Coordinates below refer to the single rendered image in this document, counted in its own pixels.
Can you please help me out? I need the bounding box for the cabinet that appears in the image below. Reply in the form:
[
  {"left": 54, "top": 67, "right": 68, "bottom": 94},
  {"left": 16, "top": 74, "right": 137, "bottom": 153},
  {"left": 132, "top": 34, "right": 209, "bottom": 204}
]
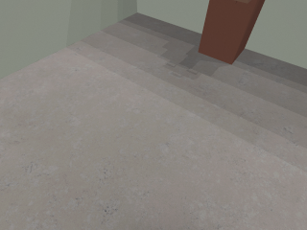
[{"left": 198, "top": 0, "right": 265, "bottom": 64}]

